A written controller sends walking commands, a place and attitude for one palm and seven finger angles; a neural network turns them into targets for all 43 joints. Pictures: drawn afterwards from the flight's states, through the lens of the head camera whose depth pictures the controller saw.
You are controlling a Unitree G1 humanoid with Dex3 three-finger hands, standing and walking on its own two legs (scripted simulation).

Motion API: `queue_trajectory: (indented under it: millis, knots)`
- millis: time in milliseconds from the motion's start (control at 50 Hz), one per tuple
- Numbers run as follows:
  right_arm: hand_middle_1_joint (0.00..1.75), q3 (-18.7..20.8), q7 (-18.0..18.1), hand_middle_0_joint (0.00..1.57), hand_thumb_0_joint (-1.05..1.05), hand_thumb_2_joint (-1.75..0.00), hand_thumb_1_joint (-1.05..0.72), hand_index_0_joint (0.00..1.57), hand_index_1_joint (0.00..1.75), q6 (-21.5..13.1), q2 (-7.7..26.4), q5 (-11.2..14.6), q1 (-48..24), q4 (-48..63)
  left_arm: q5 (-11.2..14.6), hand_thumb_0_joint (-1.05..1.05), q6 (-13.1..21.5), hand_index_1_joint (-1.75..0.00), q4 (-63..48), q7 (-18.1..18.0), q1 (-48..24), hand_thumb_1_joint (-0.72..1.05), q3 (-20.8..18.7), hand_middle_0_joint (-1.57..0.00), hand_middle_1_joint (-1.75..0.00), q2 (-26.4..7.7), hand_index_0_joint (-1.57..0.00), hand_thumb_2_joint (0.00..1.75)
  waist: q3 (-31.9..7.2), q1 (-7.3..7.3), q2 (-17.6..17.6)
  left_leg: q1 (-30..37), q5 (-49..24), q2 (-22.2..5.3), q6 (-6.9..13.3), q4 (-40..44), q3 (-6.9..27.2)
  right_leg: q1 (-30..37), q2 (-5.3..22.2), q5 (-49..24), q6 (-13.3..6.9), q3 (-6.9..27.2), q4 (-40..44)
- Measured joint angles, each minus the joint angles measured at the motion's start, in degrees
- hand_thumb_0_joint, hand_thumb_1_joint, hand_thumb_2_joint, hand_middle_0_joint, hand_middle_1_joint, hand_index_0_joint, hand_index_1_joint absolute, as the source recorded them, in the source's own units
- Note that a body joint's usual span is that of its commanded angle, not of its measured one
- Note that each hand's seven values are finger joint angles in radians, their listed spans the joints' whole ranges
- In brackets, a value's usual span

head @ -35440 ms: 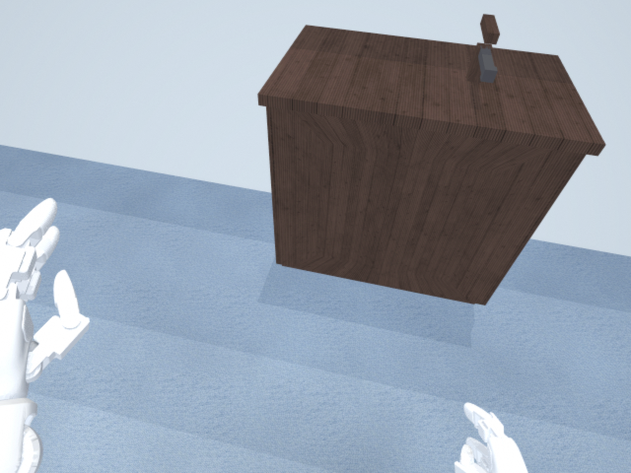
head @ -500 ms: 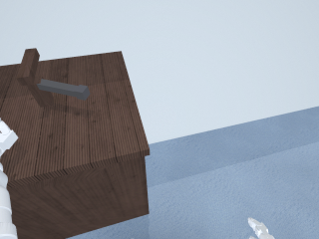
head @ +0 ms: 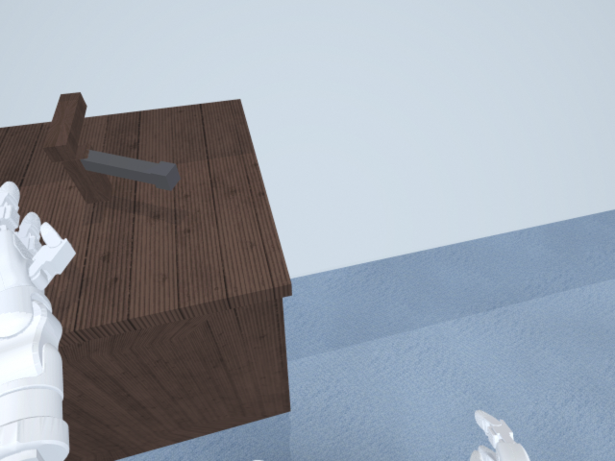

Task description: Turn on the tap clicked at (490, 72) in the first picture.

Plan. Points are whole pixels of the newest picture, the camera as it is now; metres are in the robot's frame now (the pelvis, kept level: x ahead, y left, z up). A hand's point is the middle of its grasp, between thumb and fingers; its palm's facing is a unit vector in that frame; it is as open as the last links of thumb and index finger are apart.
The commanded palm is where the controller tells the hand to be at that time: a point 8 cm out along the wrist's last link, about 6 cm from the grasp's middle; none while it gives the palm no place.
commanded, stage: push the lever round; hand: left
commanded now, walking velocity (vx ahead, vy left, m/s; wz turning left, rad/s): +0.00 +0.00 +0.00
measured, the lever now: (165, 175) +0.46 +0.25 +0.12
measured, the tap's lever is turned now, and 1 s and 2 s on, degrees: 60 60 62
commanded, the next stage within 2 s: none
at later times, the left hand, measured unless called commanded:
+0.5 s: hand (96, 236) +0.35 +0.31 +0.11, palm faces +0.66 -0.75 -0.04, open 7.8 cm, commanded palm +0.30 +0.33 +0.11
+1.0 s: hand (134, 224) +0.37 +0.26 +0.11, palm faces +0.73 -0.68 -0.05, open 7.8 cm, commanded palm +0.32 +0.29 +0.11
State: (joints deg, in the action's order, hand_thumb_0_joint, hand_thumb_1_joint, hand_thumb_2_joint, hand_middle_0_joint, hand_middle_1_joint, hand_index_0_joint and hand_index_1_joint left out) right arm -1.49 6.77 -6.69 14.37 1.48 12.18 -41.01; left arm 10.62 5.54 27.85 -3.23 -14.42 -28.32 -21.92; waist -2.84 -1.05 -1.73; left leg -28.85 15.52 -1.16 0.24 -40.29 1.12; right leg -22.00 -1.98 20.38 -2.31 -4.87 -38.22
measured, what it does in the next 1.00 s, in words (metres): stands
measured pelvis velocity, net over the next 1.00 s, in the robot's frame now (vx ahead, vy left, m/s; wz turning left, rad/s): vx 0.01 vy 0.00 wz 0.00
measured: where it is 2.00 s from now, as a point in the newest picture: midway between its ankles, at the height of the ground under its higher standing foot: outside the picture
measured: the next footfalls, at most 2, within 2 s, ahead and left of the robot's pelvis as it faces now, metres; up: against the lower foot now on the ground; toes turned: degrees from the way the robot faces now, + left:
none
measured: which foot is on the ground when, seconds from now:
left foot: down 0.00-1.00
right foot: down 0.00-1.00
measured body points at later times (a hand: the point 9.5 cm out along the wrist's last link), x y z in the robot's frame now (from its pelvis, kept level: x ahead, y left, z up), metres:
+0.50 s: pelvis +0.02 +0.00 +0.00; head +0.03 +0.00 +0.45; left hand +0.31 +0.34 +0.11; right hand +0.17 -0.25 -0.10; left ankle +0.05 +0.12 -0.72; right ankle -0.01 -0.09 -0.72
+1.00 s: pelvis +0.01 +0.00 +0.01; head +0.01 -0.01 +0.46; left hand +0.33 +0.29 +0.12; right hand +0.17 -0.24 -0.10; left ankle +0.05 +0.12 -0.72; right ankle -0.01 -0.09 -0.72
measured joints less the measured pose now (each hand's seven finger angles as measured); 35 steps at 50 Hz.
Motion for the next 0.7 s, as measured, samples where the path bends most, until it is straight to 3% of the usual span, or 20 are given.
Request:
queue_trajectory:
  millis: [200, 480, 700]
  knots:
    - [0.3, -0.1, -0.6, 0.21, 0.01, -0.9, -0.9, 0.2, 0.3, 1.4, -1.2, -1.0, -0.2, -0.2, -2.3, 0.02, -1.5, -0.15, -1.9, -6.7, 0.3, 0.9, 0.8, -0.16, -0.15, 2.8, -0.15, 0.9, -0.5, 0.79, 0.3, 1.4, 0.3, -0.1, 0.1, 1.2, -0.9, 1.0, -0.1, 0.0, 0.1, 0.9, 1.1]
    - [0.3, 1.2, -0.7, 0.21, 0.01, -0.9, -0.9, 0.2, 0.3, 3.0, -0.7, -1.6, -0.5, -1.1, -3.5, 0.02, -2.7, -0.15, -7.8, -12.8, 3.2, 0.9, 3.6, -0.15, -0.15, 6.9, -0.15, 0.9, -0.7, 0.22, 0.3, 3.3, 0.9, 0.3, 0.2, 2.1, -1.0, 3.1, 0.3, 0.5, 0.3, 1.1, 2.2]
    - [0.3, 1.0, -0.9, 0.21, 0.01, -0.9, -0.9, 0.2, 0.3, 4.3, -1.6, -2.2, -2.6, -1.0, -5.4, 0.02, -4.3, -0.15, -7.9, -18.4, 1.5, 0.9, 5.5, -0.16, -0.15, 9.4, -0.15, 0.9, -0.9, 0.28, 0.4, 4.1, 0.6, 0.4, 0.1, 2.7, -0.9, 3.8, 0.4, 0.4, 0.2, 0.9, 2.5]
